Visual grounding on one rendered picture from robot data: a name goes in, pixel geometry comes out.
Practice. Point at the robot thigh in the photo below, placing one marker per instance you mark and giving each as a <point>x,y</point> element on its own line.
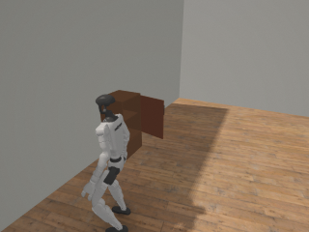
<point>105,179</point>
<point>115,184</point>

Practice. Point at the right robot hand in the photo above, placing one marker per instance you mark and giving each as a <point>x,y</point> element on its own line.
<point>124,154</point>

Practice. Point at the left robot upper arm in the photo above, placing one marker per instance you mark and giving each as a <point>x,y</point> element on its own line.
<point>102,132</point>

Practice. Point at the left robot hand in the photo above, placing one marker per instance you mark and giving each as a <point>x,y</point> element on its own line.
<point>89,188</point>

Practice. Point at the robot right forearm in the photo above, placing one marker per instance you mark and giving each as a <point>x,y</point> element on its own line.
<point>125,144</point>

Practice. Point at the robot left thigh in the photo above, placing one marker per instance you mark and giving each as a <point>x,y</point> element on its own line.
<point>105,179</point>

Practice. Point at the cupboard door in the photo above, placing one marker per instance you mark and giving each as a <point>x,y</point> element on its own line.
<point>152,116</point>

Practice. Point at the robot right thigh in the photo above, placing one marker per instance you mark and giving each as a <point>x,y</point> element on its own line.
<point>115,184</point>

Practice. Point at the robot left forearm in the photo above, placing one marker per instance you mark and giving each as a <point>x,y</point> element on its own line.
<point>102,163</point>

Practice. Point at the right robot upper arm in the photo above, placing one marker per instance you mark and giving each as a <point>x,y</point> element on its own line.
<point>126,133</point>

